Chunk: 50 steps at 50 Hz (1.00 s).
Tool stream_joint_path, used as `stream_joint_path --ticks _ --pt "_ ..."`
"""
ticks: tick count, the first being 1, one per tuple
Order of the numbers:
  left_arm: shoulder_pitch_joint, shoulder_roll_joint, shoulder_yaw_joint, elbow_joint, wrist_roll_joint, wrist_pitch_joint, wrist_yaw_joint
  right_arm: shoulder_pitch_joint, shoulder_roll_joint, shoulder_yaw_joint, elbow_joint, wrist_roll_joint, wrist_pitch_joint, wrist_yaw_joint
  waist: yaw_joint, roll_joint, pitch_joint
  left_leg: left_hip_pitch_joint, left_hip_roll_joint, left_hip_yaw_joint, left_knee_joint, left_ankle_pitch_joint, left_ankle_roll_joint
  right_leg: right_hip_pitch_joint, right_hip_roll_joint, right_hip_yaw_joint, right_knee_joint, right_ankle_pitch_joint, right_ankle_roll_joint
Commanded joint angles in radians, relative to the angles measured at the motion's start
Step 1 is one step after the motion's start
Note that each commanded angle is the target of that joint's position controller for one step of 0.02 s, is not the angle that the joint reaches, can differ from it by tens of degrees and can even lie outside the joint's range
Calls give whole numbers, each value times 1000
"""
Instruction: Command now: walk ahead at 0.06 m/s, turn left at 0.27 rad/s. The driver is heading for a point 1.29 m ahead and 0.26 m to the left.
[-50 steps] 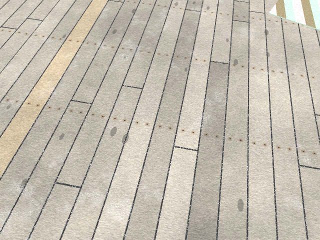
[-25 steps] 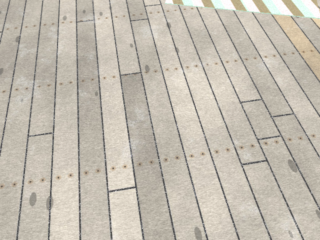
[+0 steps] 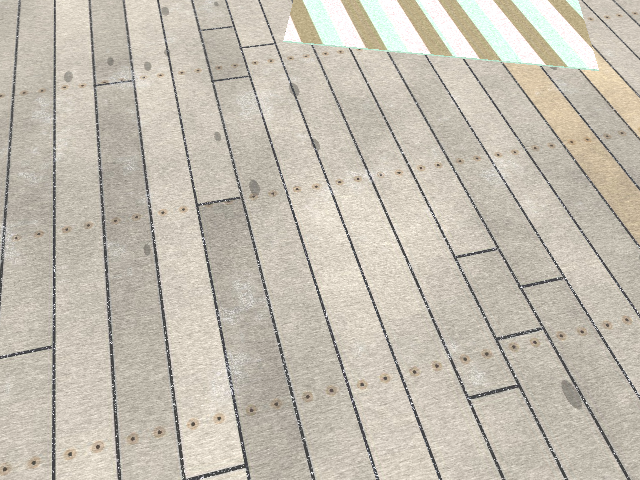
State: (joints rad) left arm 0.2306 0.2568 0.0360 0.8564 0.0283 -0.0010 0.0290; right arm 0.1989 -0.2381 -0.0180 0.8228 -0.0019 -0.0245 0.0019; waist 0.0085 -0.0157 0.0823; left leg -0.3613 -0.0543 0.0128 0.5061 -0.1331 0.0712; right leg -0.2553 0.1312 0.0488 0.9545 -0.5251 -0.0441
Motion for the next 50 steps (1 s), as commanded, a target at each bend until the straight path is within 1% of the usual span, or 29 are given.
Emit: stream_joint_path --ticks 1,2,4,6,9,13,16,18,19,20,21,22,23,24,26,29,31,34,38,39,40,41,42,43,44,45,47,48,50 --pt "64 121 30 -36 4 24 -3 20 -159 -46 -51 0 18 -2 18 83 -102 174 275 -378 -212 353 194 -174 -80 22 162 18 38" --pt "59 113 27 -41 1 32 -6 18 -156 -49 -48 -1 26 -5 23 108 -101 143 233 -351 -230 260 166 -155 -84 13 132 51 49" --pt "54 95 22 -42 -2 40 -6 28 -160 -58 -47 -5 33 -5 17 116 -133 147 197 -340 -241 154 147 -147 -76 -4 88 80 65" --pt "25 84 18 -49 -6 46 -1 38 -172 -68 -45 -7 39 -4 2 122 -138 147 186 -361 -259 13 142 -159 -77 -7 14 78 75" --pt "-20 88 19 -64 -9 50 8 49 -185 -81 -45 -13 54 -3 -21 147 -130 133 183 -420 -292 -181 137 -164 -79 -3 -67 85 78" --pt "-27 90 16 -72 -18 39 14 33 -195 -95 -51 -19 68 0 -30 153 -132 100 175 -476 -304 -243 119 -110 -67 1 -163 96 62" --pt "27 91 14 -65 -28 25 20 1 -194 -101 -56 -18 79 7 -12 169 -129 55 158 -513 -314 -250 87 -4 -40 -2 -306 96 31" --pt "111 94 16 -47 -29 13 29 -38 -190 -103 -64 -9 86 8 32 170 -119 -4 122 -512 -301 -285 37 123 -29 -9 -516 171 -2" --pt "146 123 24 -42 -20 7 38 -49 -174 -99 -74 0 84 7 46 138 -104 -70 65 -468 -263 -340 -21 200 -74 28 -661 179 -22" --pt "114 207 42 -65 -13 5 49 17 -118 -88 -74 12 82 3 -1 -63 -124 -132 -28 -346 -27 -417 -64 230 -300 273 -785 7 -69" --pt "-41 274 56 -115 4 7 45 -8 -138 -97 -81 4 74 -5 -14 -248 -38 -257 -156 -118 243 -393 -84 70 -502 502 -862 4 -168" --pt "-68 204 41 -124 10 7 37 -13 -211 -112 -62 -32 71 -6 -32 -76 -30 -180 -56 -141 440 -343 -90 -36 -491 395 -819 139 -192" --pt "-107 145 23 -133 4 2 34 23 -192 -113 -48 -33 72 4 -72 -49 -43 -125 -61 -133 534 -294 -82 -78 -426 293 -775 272 -170" --pt "-133 122 16 -142 1 0 30 63 -177 -109 -32 -34 78 10 -91 -48 -47 -125 -54 -121 617 -256 -86 -60 -372 194 -744 371 -145" --pt "-119 122 15 -156 -1 -3 30 82 -166 -102 -20 -31 92 22 -72 -95 -60 -180 -37 -82 698 -238 -101 26 -328 96 -698 513 -140" --pt "11 143 25 -126 -3 -2 25 -17 -148 -87 -59 -23 98 34 8 -102 -59 -266 -4 -58 580 -258 -133 215 -354 72 -646 699 -163" --pt "71 164 36 -107 -4 -2 21 -53 -134 -78 -78 -18 100 39 42 -117 -78 -253 4 -52 492 -295 -140 293 -379 71 -615 791 -173" --pt "62 177 42 -99 0 -2 6 -62 -115 -65 -87 -6 102 38 43 -147 -96 -127 3 -21 341 -341 -120 264 -383 38 -579 845 -170" --pt "33 192 48 -84 -2 3 -14 -42 -111 -55 -84 5 96 20 28 -184 -114 37 -12 35 131 -315 -79 209 -382 29 -525 911 -161" --pt "18 192 49 -79 -8 7 -16 -17 -102 -51 -74 4 90 15 4 -171 -117 97 -13 45 10 -231 -66 191 -371 17 -494 893 -143" --pt "13 177 43 -69 -15 10 -17 10 -91 -43 -60 -6 79 8 -25 -137 -116 209 4 26 -200 -47 -52 130 -352 5 -463 837 -101" --pt "39 124 26 -64 -19 7 -18 32 -121 -43 -49 -26 63 -2 -22 -48 -162 397 111 -101 -288 72 -35 13 -320 -15 -419 672 -39" --pt "80 10 -9 -92 -22 1 -29 14 -200 -46 -59 -32 50 -12 21 205 -187 499 379 -355 -239 450 41 -143 -210 -92 -354 203 27" --pt "40 48 -4 -56 -24 21 -17 19 -135 -28 -32 -16 40 -22 -32 182 -174 329 410 -292 -203 503 142 -26 -201 -39 -319 -25 32" --pt "31 82 6 -52 -30 32 -17 -35 -109 -15 -37 -23 33 -24 -8 157 -116 307 370 -248 -209 460 148 -38 -183 -21 -289 -22 28" --pt "8 102 15 -45 -31 36 -19 -73 -115 -13 -37 -24 31 -31 -9 156 -78 293 335 -206 -214 419 127 -69 -165 -12 -255 8 28" --pt "39 134 34 -20 -20 40 -23 -73 -154 -22 -26 -14 34 -48 3 177 -67 302 292 -129 -191 517 102 -99 -139 -14 -154 57 37" --pt "65 129 37 -3 -17 41 -24 -60 -167 -28 -23 -9 39 -48 2 163 -78 316 291 -107 -174 564 110 -119 -123 -22 -81 50 45" --pt "73 116 42 4 -18 48 -24 -50 -159 -33 -24 -6 47 -47 -3 131 -80 300 310 -84 -179 514 133 -149 -122 -26 32 41 61"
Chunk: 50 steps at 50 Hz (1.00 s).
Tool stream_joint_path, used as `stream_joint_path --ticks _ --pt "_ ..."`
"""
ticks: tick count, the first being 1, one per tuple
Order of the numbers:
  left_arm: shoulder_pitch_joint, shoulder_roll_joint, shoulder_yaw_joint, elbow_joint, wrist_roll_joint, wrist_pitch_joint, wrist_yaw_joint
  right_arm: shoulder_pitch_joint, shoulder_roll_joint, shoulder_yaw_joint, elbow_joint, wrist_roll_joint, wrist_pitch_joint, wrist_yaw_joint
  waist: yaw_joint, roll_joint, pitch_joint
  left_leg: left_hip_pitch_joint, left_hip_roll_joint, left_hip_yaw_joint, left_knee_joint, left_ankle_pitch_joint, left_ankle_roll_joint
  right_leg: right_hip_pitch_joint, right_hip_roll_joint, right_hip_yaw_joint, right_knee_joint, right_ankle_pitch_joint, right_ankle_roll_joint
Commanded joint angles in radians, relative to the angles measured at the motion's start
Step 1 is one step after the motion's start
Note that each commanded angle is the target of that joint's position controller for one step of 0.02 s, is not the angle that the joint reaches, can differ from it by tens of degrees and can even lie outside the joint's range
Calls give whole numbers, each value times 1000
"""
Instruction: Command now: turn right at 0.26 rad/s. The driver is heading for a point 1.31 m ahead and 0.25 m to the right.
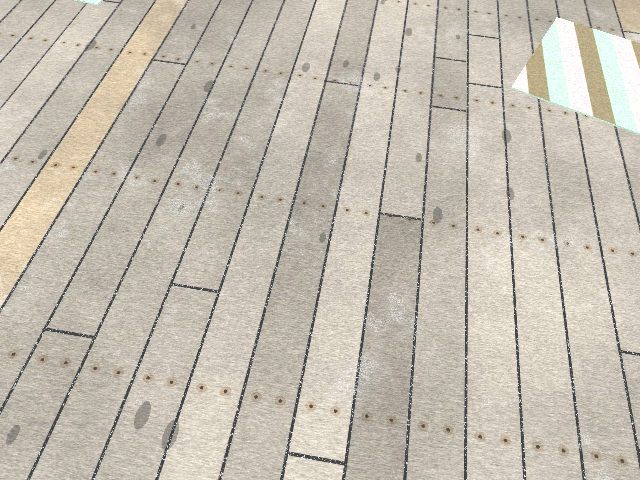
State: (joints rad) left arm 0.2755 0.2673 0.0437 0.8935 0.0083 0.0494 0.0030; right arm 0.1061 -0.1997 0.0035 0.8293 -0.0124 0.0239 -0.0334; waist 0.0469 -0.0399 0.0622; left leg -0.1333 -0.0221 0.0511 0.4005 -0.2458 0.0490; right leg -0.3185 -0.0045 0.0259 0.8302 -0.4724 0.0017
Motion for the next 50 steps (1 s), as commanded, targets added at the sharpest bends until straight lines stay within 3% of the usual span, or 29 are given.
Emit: stream_joint_path --ticks 1,5,9,12,13,14,15,16,17,18,19,20,21,22,23,25,28,34,41,44,46,47,48,49,50 --pt "17 98 36 -38 2 3 0 37 -189 -55 -32 2 2 -13 -43 153 -46 55 281 -114 -85 552 160 -102 8 -7 172 -7 21" --pt "-35 73 34 -68 7 14 -12 45 -180 -62 -22 -10 1 -16 -60 171 -18 49 288 -102 -94 369 172 -128 -10 -34 81 13 27" --pt "-47 64 31 -98 1 13 -24 41 -211 -78 -19 -16 -4 -3 -60 186 -60 38 320 -88 -45 419 174 -41 -10 -73 -48 8 -2" --pt "-17 66 33 -109 -3 5 -31 17 -236 -89 -25 -13 0 4 -31 180 -82 1 325 -62 27 384 130 60 4 -103 -200 83 -37" --pt "11 66 33 -103 -1 -4 -30 12 -238 -91 -24 -10 4 5 -6 150 -87 -48 306 -28 90 300 86 139 18 -103 -323 189 -52" --pt "29 108 43 -102 11 -19 -23 49 -220 -91 -15 -13 7 10 2 24 -85 -136 251 32 235 127 17 218 -26 23 -474 278 -74" --pt "27 254 73 -133 15 -33 -14 63 -132 -68 -62 -17 14 17 -26 -273 -88 -399 82 127 505 -325 -71 314 -329 458 -571 519 -171" --pt "103 288 88 -110 7 -32 -15 -29 -162 -69 -89 -15 31 -1 36 -194 -82 -413 7 -27 643 -423 -66 219 -388 513 -558 692 -301" --pt "74 241 78 -109 2 -29 -11 -13 -173 -72 -79 -5 38 -3 -1 -98 -49 -427 38 -70 713 -352 -62 205 -337 421 -542 656 -311" --pt "3 192 65 -123 -4 -24 -5 4 -181 -74 -63 3 33 0 -30 -53 -15 -428 54 -86 707 -253 -59 178 -267 339 -548 575 -275" --pt "-65 166 56 -144 -4 -18 0 19 -192 -79 -52 -1 24 3 -53 -51 -13 -433 61 -91 678 -183 -58 192 -203 293 -550 514 -229" --pt "-81 150 52 -154 -8 -18 5 41 -205 -83 -40 -17 22 9 -53 -73 -33 -426 54 -80 689 -143 -65 213 -176 268 -540 582 -221" --pt "-78 139 47 -156 -11 -18 2 66 -207 -85 -30 -25 24 17 -57 -39 -74 -426 45 -80 712 -118 -70 249 -159 252 -543 585 -209" --pt "-45 156 50 -151 -11 -23 -1 72 -194 -83 -33 -19 26 20 -51 -56 -81 -409 44 -83 710 -118 -77 240 -173 260 -527 673 -220" --pt "-20 166 55 -141 -12 -28 -3 76 -191 -81 -39 -17 25 22 -48 -53 -101 -416 48 -85 686 -106 -85 263 -167 276 -545 550 -229" --pt "7 163 57 -134 -5 -29 -5 42 -197 -83 -46 -26 23 29 -23 -60 -80 -462 53 -86 627 -85 -93 278 -142 334 -613 142 -232" --pt "44 172 58 -123 5 -36 -4 -9 -202 -86 -64 -30 10 40 -1 -77 -23 -517 48 -91 525 -72 -104 281 -150 420 -668 -38 -246" --pt "93 156 46 -87 12 -76 -3 -22 -168 -72 -58 -28 -32 53 16 -65 -24 -477 59 -64 358 -16 -85 281 -165 401 -685 23 -253" --pt "130 174 46 -56 22 -112 0 -81 -172 -63 -98 -13 -53 70 33 -40 34 -416 60 -48 253 -36 -12 249 -219 355 -695 35 -248" --pt "105 179 46 -48 19 -123 4 -33 -166 -61 -102 -11 -60 73 -9 -33 46 -278 33 -25 174 -38 25 203 -226 279 -660 185 -218" --pt "79 167 37 -46 14 -127 4 131 -177 -74 -48 -14 -68 61 -97 17 -16 15 -39 4 62 -7 51 106 -166 161 -471 490 -170" --pt "65 138 24 -56 16 -133 2 282 -233 -95 -7 -19 -78 48 -163 106 -102 207 46 -137 3 -74 89 19 -96 58 -214 578 -130" --pt "51 71 3 -111 8 -140 -6 411 -352 -121 1 -29 -83 41 -181 309 -176 389 319 -632 -151 -300 204 -254 48 -70 141 265 -60" --pt "42 126 16 -111 39 -138 -4 373 -321 -112 13 -5 -79 54 -130 228 -115 341 369 -842 -225 -329 240 -409 78 8 267 -8 -64" --pt "22 140 18 -108 45 -137 -11 295 -275 -104 -8 3 -75 62 -91 121 -34 263 346 -717 -190 -295 243 -441 2 46 329 67 -72"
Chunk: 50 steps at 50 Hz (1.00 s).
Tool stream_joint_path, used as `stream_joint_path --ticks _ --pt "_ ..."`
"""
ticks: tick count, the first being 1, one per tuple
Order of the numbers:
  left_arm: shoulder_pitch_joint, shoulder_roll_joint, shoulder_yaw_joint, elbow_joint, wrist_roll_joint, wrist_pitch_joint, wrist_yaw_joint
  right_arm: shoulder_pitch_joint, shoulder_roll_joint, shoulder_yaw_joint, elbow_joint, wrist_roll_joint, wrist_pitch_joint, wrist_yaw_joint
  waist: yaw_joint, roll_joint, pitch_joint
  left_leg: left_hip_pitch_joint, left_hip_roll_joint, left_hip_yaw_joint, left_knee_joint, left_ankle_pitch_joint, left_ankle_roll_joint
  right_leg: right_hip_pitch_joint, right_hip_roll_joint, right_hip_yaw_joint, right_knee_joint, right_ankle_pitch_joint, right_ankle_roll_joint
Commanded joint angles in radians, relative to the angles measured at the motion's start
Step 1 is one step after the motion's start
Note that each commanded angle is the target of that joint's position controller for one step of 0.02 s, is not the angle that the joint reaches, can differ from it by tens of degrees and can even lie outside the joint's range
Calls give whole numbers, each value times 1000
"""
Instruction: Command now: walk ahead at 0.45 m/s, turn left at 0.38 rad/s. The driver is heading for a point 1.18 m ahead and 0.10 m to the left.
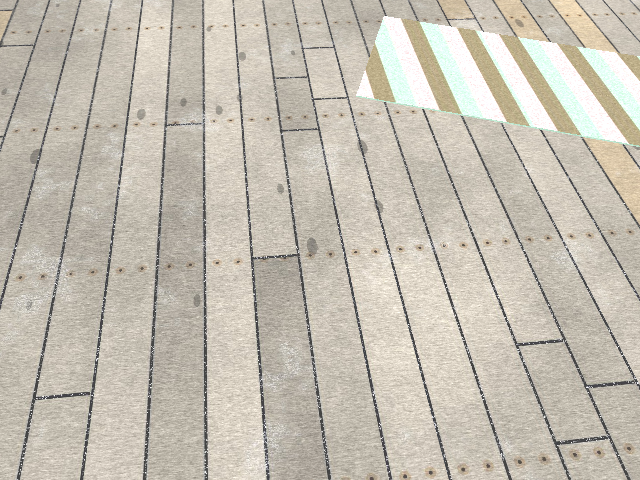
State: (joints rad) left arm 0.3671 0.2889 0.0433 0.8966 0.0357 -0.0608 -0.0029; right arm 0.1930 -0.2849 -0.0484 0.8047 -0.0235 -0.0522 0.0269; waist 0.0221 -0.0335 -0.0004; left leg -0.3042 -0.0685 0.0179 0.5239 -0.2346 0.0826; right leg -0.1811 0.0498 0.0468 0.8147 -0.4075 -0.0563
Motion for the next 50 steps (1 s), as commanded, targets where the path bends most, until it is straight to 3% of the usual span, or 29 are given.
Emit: stream_joint_path --ticks 1,2,4,6,11,16,18,20,21,22,23,24,25,26,28,29,32,36,37,41,43,44,45,46,47,48,49,50 --pt "-108 110 14 -111 17 -35 -13 190 -142 -39 8 12 -5 7 -60 41 78 344 332 -545 -289 -17 169 -533 -92 34 312 85 -11" --pt "-108 95 11 -116 9 -33 -19 150 -144 -40 -1 9 -3 1 -35 71 52 322 295 -490 -308 -12 168 -517 -102 14 281 113 3" --pt "-118 98 7 -117 25 -12 -29 142 -129 -33 -1 18 -11 -8 -23 105 44 267 231 -411 -334 157 153 -473 -116 -6 240 155 43" --pt "-152 87 3 -135 23 6 -30 190 -132 -36 20 29 -18 -13 -20 80 39 271 207 -359 -325 344 159 -493 -111 -31 218 171 75" --pt "-357 59 -16 -219 13 13 -37 296 -123 -37 60 26 -8 -26 -73 93 65 268 152 -318 -306 553 115 -540 -80 -80 32 306 104" --pt "-501 53 -36 -280 -5 3 -37 349 -131 -39 80 16 -1 -44 -113 116 59 323 163 -367 -258 677 85 -455 -27 -81 -187 393 70" --pt "-438 80 -30 -271 -9 0 -25 294 -144 -42 68 14 -3 -51 -62 123 38 304 166 -376 -208 758 57 -296 -7 -62 -273 374 37" --pt "-215 139 -6 -201 -13 -9 -2 248 -165 -44 60 12 -12 -43 34 113 -80 288 136 -355 12 941 22 -9 23 -65 -312 332 -5" --pt "-63 161 4 -168 -4 -22 14 227 -157 -42 55 20 -22 -35 109 95 -155 189 101 -331 207 810 11 209 -58 -6 -346 352 -37" --pt "80 226 22 -158 21 -28 33 267 -75 -22 30 20 -33 -33 124 -54 -293 64 41 -251 478 337 11 414 -317 252 -336 233 -83" --pt "32 272 39 -152 17 -13 27 419 -37 -16 28 49 -19 -33 27 -288 -389 -179 -107 -156 762 -318 -18 534 -517 730 -453 202 -244" --pt "-48 172 30 -168 -5 -4 14 375 -116 -22 64 3 -5 -41 13 -66 -244 -257 -10 -162 809 -225 -8 384 -462 702 -493 72 -234" --pt "-111 94 12 -172 -12 -8 7 275 -110 -22 54 -7 -4 -31 13 15 -112 -253 16 -154 774 -139 -11 240 -406 535 -518 88 -211" --pt "-133 62 4 -158 -3 -14 3 227 -90 -19 40 -7 -3 -25 -4 45 -35 -245 41 -145 730 -110 -12 140 -357 426 -550 177 -187" --pt "-102 67 2 -116 -7 -28 4 192 -71 -15 24 -19 11 -7 -29 -13 3 -211 64 -133 662 -107 -19 44 -283 291 -586 310 -161" --pt "-82 75 4 -97 -14 -38 -2 190 -63 -12 17 -22 16 -2 -39 -50 0 -199 66 -127 627 -113 -25 31 -278 276 -591 380 -175" --pt "-45 76 6 -63 -29 -50 -11 109 -43 0 -11 -33 21 7 -48 -46 12 -250 106 -60 499 -79 -53 35 -246 215 -624 454 -192" --pt "23 81 13 -26 -32 -35 -8 -100 -13 28 -81 -23 12 16 -4 -35 60 -221 110 0 234 79 -98 -27 -182 146 -654 466 -163" --pt "30 110 21 -22 -31 -31 -8 -122 -6 34 -92 -16 10 16 -2 -59 50 -190 104 4 177 106 -103 -31 -190 151 -646 457 -160" --pt "81 125 31 -4 -26 -22 -9 -201 -43 31 -121 -4 -1 1 22 -47 34 -119 78 3 80 129 -100 17 -211 195 -579 518 -137" --pt "70 140 38 -6 -24 -16 -4 -158 -61 23 -117 -3 -10 -9 -8 -55 23 -28 66 -8 9 81 -85 25 -218 229 -514 509 -117" --pt "57 143 41 -8 -27 -14 -3 -82 -74 15 -94 -6 -18 -18 -49 -36 -1 90 55 -5 -60 85 -71 0 -193 220 -432 533 -98" --pt "57 118 36 -14 -33 -18 -5 34 -121 -2 -62 -19 -32 -31 -93 22 -71 267 109 -63 -103 61 -42 -60 -131 177 -261 512 -73" --pt "30 55 21 -62 -42 -24 -6 204 -204 -22 -56 -43 -39 -46 -165 155 -216 475 362 -309 -152 -130 11 -187 -58 92 19 272 -45" --pt "112 10 14 -89 -57 -14 -1 196 -273 -43 -49 -35 -18 -48 -110 334 -233 548 532 -655 -284 -295 95 -448 47 -11 221 -145 -27" --pt "106 86 31 -57 -27 8 6 142 -177 -28 -61 -21 -8 -44 -82 184 -127 439 503 -647 -293 -381 108 -498 -32 23 331 -102 -36" --pt "63 79 35 -53 -20 14 -5 77 -98 -9 -73 -13 -13 -39 -58 109 -32 342 446 -509 -305 -300 91 -494 -65 36 338 -12 -35" --pt "30 52 34 -49 -14 16 -12 79 -54 4 -66 -12 -22 -32 -50 86 32 264 392 -354 -303 -18 57 -459 -93 44 311 42 -28"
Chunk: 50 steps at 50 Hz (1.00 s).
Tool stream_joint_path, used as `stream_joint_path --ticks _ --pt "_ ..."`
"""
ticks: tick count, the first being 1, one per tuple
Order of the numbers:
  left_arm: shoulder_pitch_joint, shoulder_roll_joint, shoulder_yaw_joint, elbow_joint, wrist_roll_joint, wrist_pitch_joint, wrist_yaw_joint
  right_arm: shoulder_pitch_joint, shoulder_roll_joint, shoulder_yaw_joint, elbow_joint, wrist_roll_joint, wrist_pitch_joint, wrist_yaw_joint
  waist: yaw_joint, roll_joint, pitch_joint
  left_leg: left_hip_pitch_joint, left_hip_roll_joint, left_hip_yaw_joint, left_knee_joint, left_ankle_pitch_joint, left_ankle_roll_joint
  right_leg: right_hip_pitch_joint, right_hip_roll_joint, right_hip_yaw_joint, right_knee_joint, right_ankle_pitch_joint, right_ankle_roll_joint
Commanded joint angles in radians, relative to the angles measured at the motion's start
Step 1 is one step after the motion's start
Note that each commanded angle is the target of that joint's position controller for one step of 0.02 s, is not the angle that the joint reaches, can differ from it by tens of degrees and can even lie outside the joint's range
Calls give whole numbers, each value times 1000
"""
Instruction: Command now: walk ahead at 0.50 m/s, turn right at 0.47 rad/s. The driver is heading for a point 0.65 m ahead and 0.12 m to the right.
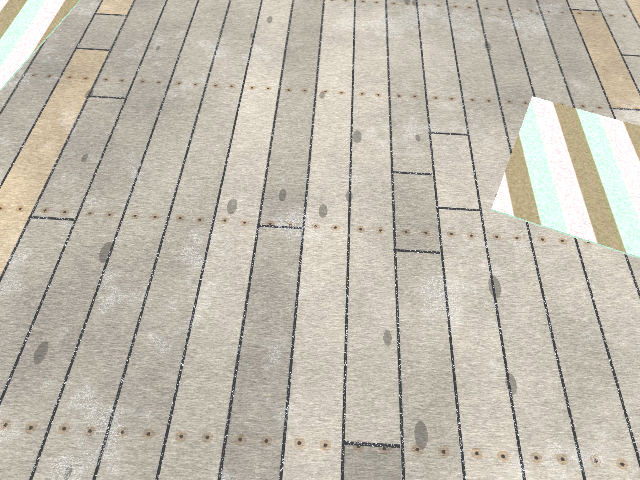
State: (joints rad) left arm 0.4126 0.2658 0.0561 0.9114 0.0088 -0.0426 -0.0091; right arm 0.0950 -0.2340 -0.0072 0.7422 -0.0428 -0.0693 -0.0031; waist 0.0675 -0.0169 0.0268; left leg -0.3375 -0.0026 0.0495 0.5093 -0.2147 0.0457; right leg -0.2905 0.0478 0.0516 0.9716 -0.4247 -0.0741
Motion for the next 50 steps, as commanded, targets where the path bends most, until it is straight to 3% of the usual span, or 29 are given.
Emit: stream_joint_path --ticks 1,2,5,10,12,16,19,20,21,22,23,24,25,26,27,28,29,30,33,36,38,42,44,46,47,48,49,50 --pt "-17 63 22 -68 15 8 -13 151 -102 -38 -1 9 -8 -7 -72 114 -17 284 293 -313 -316 -35 82 -337 -99 13 145 86 3" --pt "-20 64 23 -72 24 20 -21 149 -104 -40 4 13 -17 -9 -63 149 -17 253 279 -267 -332 26 89 -323 -111 2 152 109 18" --pt "-105 47 22 -107 22 38 -38 193 -102 -46 33 24 -40 -5 -57 103 -11 267 266 -149 -346 221 96 -370 -118 -5 159 186 34" --pt "-271 27 8 -174 25 42 -60 258 -102 -51 76 21 -38 -5 -76 98 33 297 249 4 -354 359 99 -451 -125 -41 12 328 50" --pt "-348 13 -4 -201 25 37 -69 264 -112 -54 85 21 -36 -6 -92 100 50 282 231 67 -353 357 85 -396 -118 -81 -132 394 43" --pt "-449 25 -11 -251 31 36 -78 325 -154 -65 118 21 -24 -14 -115 95 67 363 269 123 -316 466 71 -324 -93 -157 -295 336 -8" --pt "-392 51 0 -247 38 36 -64 339 -195 -74 137 19 -3 -23 -76 121 9 432 277 180 -113 883 53 -183 -6 -212 -349 192 -71" --pt "-302 70 11 -223 38 30 -56 340 -210 -76 138 19 8 -25 -37 121 -48 433 275 191 36 959 51 -81 35 -216 -375 157 -98" --pt "-144 96 29 -173 45 20 -44 330 -216 -76 130 23 16 -25 35 88 -138 346 260 211 257 860 30 130 62 -195 -453 192 -131" --pt "0 182 59 -137 52 18 -25 339 -180 -66 98 16 15 -21 83 -14 -247 120 232 210 553 470 0 389 -115 47 -486 68 -180" --pt "-55 296 84 -169 28 28 -15 345 -91 -50 10 30 7 1 6 -263 -328 -322 5 130 913 -338 -66 649 -398 635 -615 62 -339" --pt "-15 269 82 -176 11 42 -6 209 -179 -66 -10 18 -3 3 73 -65 -296 -436 25 -58 952 -275 -59 629 -388 640 -683 174 -328" --pt "-62 229 71 -158 6 41 4 166 -154 -58 -26 32 -15 7 37 -30 -165 -457 77 -74 899 -171 -47 516 -365 477 -678 293 -305" --pt "-93 170 54 -145 1 30 4 183 -144 -55 -5 30 -23 2 -18 44 -55 -379 114 -72 786 -122 -43 348 -306 363 -673 540 -250" --pt "-160 127 40 -149 -1 23 7 211 -127 -53 13 19 -6 5 -72 65 -49 -309 135 -76 714 -107 -40 277 -241 259 -698 532 -194" --pt "-182 108 30 -160 0 11 7 288 -114 -46 33 6 15 8 -101 3 -71 -225 139 -69 686 -102 -49 211 -249 226 -720 599 -206" --pt "-172 79 20 -148 -2 -5 2 298 -112 -46 47 -3 32 10 -107 0 -66 -188 141 -62 670 -103 -52 175 -234 198 -735 671 -201" --pt "-147 78 17 -128 -6 -18 -1 300 -102 -46 52 -4 42 17 -111 3 -57 -180 135 -51 643 -92 -57 156 -223 162 -754 691 -200" --pt "-87 111 22 -89 1 -35 -3 198 -100 -49 37 9 51 31 -81 3 3 -269 143 -40 541 34 -51 171 -200 90 -814 664 -148" --pt "-38 104 17 -65 1 -40 -1 111 -99 -51 22 21 53 35 -46 -7 26 -353 117 -53 455 136 -36 247 -187 28 -834 677 -81" --pt "-33 101 11 -55 7 -46 3 67 -89 -48 11 27 48 37 -34 -27 43 -362 89 -80 377 192 -27 266 -196 -8 -847 657 -72" --pt "5 82 -3 -22 10 -51 21 -23 -78 -40 -9 22 44 44 -5 -19 67 -376 41 -31 241 240 -6 364 -216 -69 -859 722 -40" --pt "28 67 -15 9 10 -45 31 -54 -48 -25 -27 8 36 45 -9 -18 98 -326 20 22 137 201 9 381 -222 -111 -792 973 -41" --pt "35 88 -18 31 11 -45 42 -6 -47 -24 -8 3 25 37 -30 -56 52 -187 -48 79 83 141 33 397 -219 -121 -675 1274 -24" --pt "24 106 -15 38 12 -44 49 80 -64 -29 22 1 20 29 -67 -83 9 -102 -77 80 71 111 51 404 -223 -114 -581 1387 -15" --pt "6 121 -13 41 12 -41 51 204 -89 -38 66 0 10 20 -120 -88 -48 8 -88 58 16 133 72 403 -219 -105 -442 1379 -8" --pt "-33 134 -12 36 -4 -41 49 329 -107 -45 106 -12 -6 11 -197 -70 -102 186 -48 18 -107 314 101 322 -192 -123 -261 1219 -2" --pt "-42 99 -25 -4 -20 -51 46 449 -191 -64 137 -28 -11 -1 -229 44 -229 462 179 -177 -20 790 169 110 -113 -160 57 700 13"
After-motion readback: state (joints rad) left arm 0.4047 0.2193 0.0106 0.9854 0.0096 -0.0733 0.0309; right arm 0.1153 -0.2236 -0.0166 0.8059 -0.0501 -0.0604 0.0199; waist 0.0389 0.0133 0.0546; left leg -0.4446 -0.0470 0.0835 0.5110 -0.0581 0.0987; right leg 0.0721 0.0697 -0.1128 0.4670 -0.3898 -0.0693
